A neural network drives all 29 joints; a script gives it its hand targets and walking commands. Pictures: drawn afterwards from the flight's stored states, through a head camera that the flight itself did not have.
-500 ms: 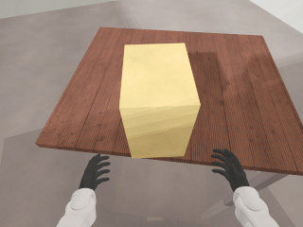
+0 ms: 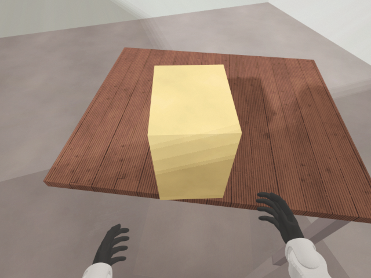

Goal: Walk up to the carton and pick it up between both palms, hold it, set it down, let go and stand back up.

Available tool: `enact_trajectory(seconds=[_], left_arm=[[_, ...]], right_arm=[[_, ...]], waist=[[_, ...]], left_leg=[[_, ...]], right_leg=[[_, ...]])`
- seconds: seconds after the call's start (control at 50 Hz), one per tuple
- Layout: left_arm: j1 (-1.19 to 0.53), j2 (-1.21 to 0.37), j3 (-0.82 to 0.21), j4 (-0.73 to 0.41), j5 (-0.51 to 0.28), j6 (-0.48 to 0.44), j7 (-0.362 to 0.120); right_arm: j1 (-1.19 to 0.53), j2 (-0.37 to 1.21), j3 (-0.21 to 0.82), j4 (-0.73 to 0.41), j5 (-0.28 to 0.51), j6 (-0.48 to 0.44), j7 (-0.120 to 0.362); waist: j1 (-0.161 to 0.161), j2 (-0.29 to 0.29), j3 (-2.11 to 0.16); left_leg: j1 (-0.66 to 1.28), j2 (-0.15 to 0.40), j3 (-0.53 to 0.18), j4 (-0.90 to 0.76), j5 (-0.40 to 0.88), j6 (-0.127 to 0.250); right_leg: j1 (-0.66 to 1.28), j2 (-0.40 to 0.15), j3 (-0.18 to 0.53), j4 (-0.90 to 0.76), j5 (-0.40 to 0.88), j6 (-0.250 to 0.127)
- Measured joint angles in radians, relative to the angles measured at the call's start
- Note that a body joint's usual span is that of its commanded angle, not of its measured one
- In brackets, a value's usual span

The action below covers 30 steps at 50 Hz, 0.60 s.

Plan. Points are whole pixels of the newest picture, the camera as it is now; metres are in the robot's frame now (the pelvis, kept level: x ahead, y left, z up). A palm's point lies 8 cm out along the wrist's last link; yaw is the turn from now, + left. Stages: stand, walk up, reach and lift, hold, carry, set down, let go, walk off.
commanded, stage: set down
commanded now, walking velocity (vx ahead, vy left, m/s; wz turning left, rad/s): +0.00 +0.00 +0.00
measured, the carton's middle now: (190, 135) +0.43 +0.01 +0.06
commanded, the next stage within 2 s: let go in 0.02 s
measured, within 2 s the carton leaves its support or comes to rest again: neither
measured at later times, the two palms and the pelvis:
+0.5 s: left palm (104, 269) +0.16 +0.20 -0.08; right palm (289, 233) +0.21 -0.19 -0.01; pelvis -0.01 +0.00 +0.00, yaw -1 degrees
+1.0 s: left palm out of the picture +0.02 +0.24 -0.15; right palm (289, 236) +0.21 -0.19 -0.02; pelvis +0.01 +0.00 -0.01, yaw +5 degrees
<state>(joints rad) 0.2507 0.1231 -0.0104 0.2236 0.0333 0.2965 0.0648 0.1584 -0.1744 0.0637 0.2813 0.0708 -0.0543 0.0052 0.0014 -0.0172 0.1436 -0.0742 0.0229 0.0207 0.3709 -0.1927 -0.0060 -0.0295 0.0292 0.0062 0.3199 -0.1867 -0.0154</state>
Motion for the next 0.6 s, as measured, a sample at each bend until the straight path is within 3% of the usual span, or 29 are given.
enact_trajectory(seconds=[0.42, 0.54, 0.6], left_arm=[[-0.079, -0.013, 0.015, 0.170, 0.016, 0.002, -0.016], [-0.082, -0.006, 0.023, 0.225, 0.027, -0.069, -0.026], [-0.070, 0.018, 0.028, 0.317, 0.034, -0.200, -0.076]], right_arm=[[-0.076, 0.029, -0.047, 0.090, -0.064, 0.008, 0.024], [-0.075, 0.035, -0.053, 0.136, -0.080, -0.058, 0.040], [-0.025, 0.029, -0.051, 0.117, -0.098, -0.086, 0.034]], waist=[[-0.006, -0.001, 0.019], [-0.006, -0.008, 0.009], [-0.007, -0.005, -0.073]], left_leg=[[0.048, -0.015, 0.018, -0.016, 0.017, 0.011], [0.039, -0.012, 0.020, -0.013, 0.015, 0.010], [-0.067, -0.012, 0.000, 0.061, -0.015, 0.012]], right_leg=[[0.020, -0.018, 0.008, 0.035, -0.006, 0.008], [0.011, -0.017, 0.007, 0.040, -0.010, 0.006], [-0.082, -0.018, -0.015, 0.100, -0.040, 0.006]])
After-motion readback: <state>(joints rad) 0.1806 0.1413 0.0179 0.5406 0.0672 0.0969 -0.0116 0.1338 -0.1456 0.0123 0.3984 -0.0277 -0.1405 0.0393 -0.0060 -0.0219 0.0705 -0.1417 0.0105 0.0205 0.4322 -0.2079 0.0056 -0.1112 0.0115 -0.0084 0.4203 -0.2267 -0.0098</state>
